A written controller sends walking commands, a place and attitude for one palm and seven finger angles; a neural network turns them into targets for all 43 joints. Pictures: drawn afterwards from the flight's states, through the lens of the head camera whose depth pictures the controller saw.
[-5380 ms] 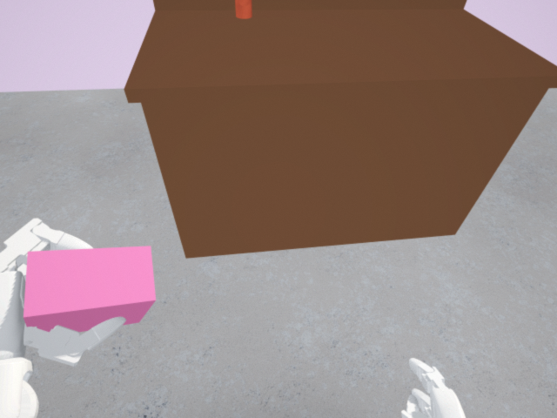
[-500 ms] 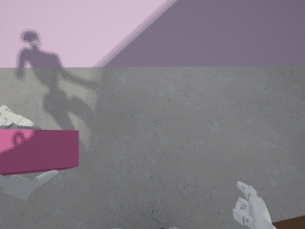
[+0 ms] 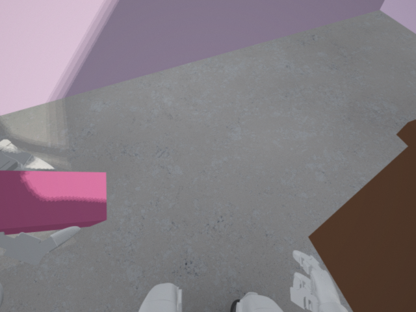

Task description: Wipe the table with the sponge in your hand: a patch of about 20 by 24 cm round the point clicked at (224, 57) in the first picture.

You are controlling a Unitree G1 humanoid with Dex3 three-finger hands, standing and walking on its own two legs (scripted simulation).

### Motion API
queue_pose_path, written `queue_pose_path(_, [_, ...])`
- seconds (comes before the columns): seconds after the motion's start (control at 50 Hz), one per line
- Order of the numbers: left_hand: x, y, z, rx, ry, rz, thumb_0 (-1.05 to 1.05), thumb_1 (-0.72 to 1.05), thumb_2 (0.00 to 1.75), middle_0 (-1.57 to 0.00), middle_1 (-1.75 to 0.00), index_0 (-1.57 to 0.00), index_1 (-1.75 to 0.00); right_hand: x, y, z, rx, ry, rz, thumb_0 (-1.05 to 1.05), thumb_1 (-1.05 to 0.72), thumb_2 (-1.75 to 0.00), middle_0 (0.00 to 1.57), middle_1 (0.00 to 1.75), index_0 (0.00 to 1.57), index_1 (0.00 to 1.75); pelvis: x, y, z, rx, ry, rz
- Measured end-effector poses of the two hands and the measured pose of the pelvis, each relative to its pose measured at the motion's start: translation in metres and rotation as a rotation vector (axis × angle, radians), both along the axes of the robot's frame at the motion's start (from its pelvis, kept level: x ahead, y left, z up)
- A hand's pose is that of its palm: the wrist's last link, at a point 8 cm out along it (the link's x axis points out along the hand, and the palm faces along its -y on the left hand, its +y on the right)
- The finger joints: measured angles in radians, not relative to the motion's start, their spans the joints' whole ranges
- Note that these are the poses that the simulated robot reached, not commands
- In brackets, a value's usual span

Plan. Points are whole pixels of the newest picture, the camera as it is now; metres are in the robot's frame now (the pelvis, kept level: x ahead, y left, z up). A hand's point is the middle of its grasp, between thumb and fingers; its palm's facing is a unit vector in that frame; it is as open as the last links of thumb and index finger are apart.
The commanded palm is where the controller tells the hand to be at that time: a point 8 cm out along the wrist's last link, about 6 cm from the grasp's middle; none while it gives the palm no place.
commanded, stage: turn to face it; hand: left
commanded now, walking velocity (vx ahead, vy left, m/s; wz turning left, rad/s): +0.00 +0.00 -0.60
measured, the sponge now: (67, 203) +0.24 +0.20 +0.15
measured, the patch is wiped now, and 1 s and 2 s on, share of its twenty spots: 0.00 0.00 0.00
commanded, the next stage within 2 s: none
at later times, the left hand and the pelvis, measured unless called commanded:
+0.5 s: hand (80, 224) +0.21 +0.16 +0.18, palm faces +0.18 -0.88 -0.44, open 10.4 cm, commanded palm +0.17 +0.20 +0.19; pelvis -0.07 -0.02 +0.01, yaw -18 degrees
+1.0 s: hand (183, 272) +0.16 +0.03 +0.18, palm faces -0.13 -0.88 -0.46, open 10.4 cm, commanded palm +0.14 +0.09 +0.19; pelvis -0.15 -0.05 +0.01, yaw -34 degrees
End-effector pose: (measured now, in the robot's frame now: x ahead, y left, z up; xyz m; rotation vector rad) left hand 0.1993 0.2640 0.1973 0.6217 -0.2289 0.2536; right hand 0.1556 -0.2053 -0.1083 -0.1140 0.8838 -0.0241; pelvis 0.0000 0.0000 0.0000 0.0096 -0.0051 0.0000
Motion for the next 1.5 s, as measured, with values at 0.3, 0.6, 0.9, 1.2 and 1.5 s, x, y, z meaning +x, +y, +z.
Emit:
queue_pose_path(0.3, [-0.022,-0.016,0.000,-0.099,-0.075,-0.092,-0.01,-0.51,1.00,-0.71,-1.35,-0.72,-1.35,-0.059,-0.079,0.050,-0.215,-0.078,-0.186,0.01,-0.91,-0.90,0.19,0.30,0.19,0.30,-0.034,-0.001,0.005,0.029,0.022,-0.157])
queue_pose_path(0.6, [-0.016,-0.118,-0.003,-0.029,-0.063,-0.294,-0.01,-0.51,1.00,-0.70,-1.35,-0.72,-1.35,-0.154,-0.064,0.003,0.039,-0.114,-0.299,0.01,-0.90,-0.90,0.20,0.30,0.20,0.30,-0.089,-0.044,-0.008,-0.032,-0.016,-0.363])
queue_pose_path(0.9, [-0.041,-0.178,0.014,0.008,-0.018,-0.500,-0.01,-0.51,1.00,-0.70,-1.35,-0.72,-1.35,-0.300,-0.154,0.030,-0.157,0.053,-0.616,0.01,-0.91,-0.90,0.19,0.30,0.19,0.30,-0.136,-0.058,0.011,0.049,0.013,-0.545])
queue_pose_path(1.2, [-0.074,-0.221,-0.002,-0.083,-0.036,-0.603,-0.01,-0.51,1.00,-0.70,-1.35,-0.72,-1.35,-0.338,-0.115,0.027,-0.054,-0.143,-0.680,0.01,-0.91,-0.90,0.20,0.30,0.20,0.30,-0.186,-0.058,0.001,0.000,-0.010,-0.735])
queue_pose_path(1.5, [-0.123,-0.315,0.015,0.020,0.000,-0.902,-0.01,-0.51,1.00,-0.70,-1.35,-0.72,-1.35,-0.501,-0.129,0.018,-0.073,0.064,-0.964,0.01,-0.91,-0.90,0.20,0.30,0.20,0.30,-0.248,-0.068,0.012,0.047,-0.006,-0.912])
